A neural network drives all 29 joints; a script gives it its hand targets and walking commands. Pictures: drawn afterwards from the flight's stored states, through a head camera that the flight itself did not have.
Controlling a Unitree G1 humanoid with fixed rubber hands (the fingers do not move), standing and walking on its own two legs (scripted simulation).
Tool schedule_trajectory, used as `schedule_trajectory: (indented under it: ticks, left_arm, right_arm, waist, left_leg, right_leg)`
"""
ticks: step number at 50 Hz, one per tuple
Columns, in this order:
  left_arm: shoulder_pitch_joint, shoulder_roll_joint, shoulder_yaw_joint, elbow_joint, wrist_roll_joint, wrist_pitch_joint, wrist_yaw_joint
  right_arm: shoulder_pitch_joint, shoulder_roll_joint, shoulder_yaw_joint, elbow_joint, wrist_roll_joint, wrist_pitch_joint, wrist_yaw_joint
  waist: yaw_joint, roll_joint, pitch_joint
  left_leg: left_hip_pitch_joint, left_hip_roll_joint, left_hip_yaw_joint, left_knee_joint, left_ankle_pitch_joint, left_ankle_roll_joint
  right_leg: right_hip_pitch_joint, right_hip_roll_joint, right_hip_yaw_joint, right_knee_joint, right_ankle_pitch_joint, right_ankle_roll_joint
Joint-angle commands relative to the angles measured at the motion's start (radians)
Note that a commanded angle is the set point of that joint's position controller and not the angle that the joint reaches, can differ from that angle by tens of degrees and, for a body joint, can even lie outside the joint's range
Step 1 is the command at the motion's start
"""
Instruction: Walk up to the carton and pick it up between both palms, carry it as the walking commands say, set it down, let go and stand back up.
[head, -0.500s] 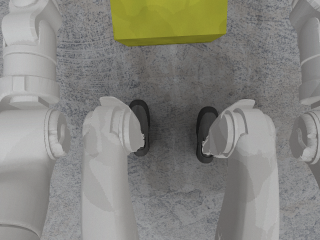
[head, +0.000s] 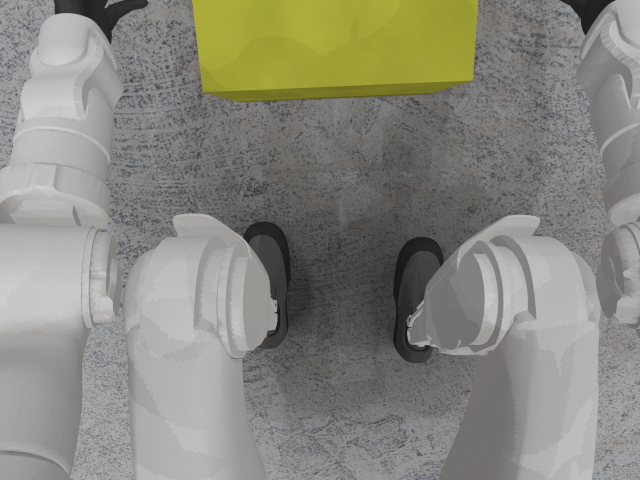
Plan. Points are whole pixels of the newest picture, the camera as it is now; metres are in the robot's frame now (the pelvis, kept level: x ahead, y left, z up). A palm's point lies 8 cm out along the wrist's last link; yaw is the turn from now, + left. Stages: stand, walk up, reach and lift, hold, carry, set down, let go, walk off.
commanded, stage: reach and lift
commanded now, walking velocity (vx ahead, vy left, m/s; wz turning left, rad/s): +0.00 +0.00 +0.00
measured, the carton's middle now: (332, 24) +0.52 +0.03 -0.27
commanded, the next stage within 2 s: none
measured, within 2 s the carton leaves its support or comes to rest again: leaves its support in 1.88 s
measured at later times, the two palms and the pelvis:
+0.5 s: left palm (103, 3) +0.52 +0.25 -0.19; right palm (582, 0) +0.53 -0.20 -0.19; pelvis +0.00 +0.00 -0.01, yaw -1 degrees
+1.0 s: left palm out of the picture +0.53 +0.21 -0.18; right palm out of the picture +0.54 -0.14 -0.19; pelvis +0.00 +0.00 -0.01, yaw -1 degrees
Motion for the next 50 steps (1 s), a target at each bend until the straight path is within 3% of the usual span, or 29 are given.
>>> schedule_trajectory:
  ticks: [1,6,11,22,33,44,50]
  left_arm:
    - [-0.241,-0.061,0.011,-0.099,-0.017,-0.043,-0.009]
    - [-0.242,-0.071,0.003,-0.079,-0.046,-0.055,-0.011]
    - [-0.235,-0.106,-0.033,-0.079,-0.094,-0.056,-0.022]
    - [-0.212,-0.111,-0.024,-0.026,-0.056,-0.067,-0.013]
    - [-0.259,-0.155,-0.055,0.026,-0.06,-0.085,-0.005]
    - [-0.23,-0.164,-0.034,0.1,-0.004,-0.112,0.028]
    - [-0.242,-0.233,-0.082,0.086,-0.026,-0.13,0.036]
  right_arm:
    - [-0.183,0.09,-0.003,-0.077,0.031,-0.043,0.012]
    - [-0.194,0.082,0.028,-0.04,0.053,-0.063,0.016]
    - [-0.158,0.105,0.028,-0.026,0.032,-0.064,0.008]
    - [-0.199,0.146,0.061,-0.039,0.042,-0.079,0.006]
    - [-0.227,0.208,0.077,0.02,0.024,-0.091,-0.014]
    - [-0.215,0.211,0.054,0.074,-0.033,-0.125,-0.041]
    - [-0.2,0.257,0.085,0.075,-0.028,-0.141,-0.052]
  waist:
    - [0.002,0.066,-1.379]
    - [0.016,0.067,-1.396]
    - [-0.029,0.032,-1.4]
    - [0.024,0.016,-1.382]
    - [0.013,-0.002,-1.344]
    - [0.016,0.003,-1.261]
    - [-0.005,0.008,-1.3]
  left_leg:
    - [0.707,-0.046,0.03,-0.164,0.418,-0.042]
    - [0.671,-0.041,0.032,-0.146,0.417,-0.046]
    - [0.646,-0.045,0.015,-0.152,0.405,-0.048]
    - [0.586,-0.048,0.015,-0.157,0.412,-0.04]
    - [0.539,-0.056,0.015,-0.174,0.363,-0.038]
    - [0.501,-0.068,0.01,-0.192,0.372,-0.039]
    - [0.529,-0.073,0.002,-0.199,0.413,-0.044]
  right_leg:
    - [0.519,0.052,0.0,-0.198,0.406,0.021]
    - [0.504,0.045,0.001,-0.174,0.39,0.022]
    - [0.51,0.041,-0.006,-0.181,0.396,0.021]
    - [0.495,0.047,0.007,-0.186,0.409,0.028]
    - [0.49,0.054,0.013,-0.207,0.373,0.036]
    - [0.407,0.072,0.02,-0.213,0.368,0.043]
    - [0.417,0.084,0.02,-0.217,0.406,0.037]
